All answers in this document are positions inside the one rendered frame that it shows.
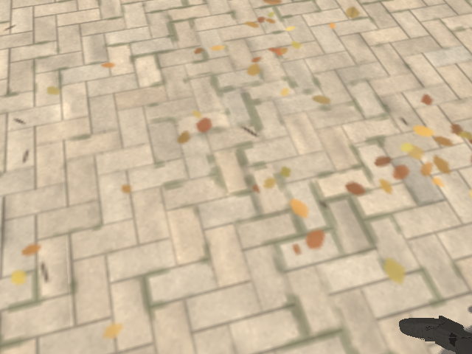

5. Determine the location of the right robot hand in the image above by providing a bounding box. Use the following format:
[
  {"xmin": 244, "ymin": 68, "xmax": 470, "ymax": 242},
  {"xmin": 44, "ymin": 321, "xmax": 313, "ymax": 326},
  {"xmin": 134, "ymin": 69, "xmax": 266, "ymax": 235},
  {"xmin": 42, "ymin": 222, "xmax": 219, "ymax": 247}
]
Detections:
[{"xmin": 399, "ymin": 316, "xmax": 472, "ymax": 354}]

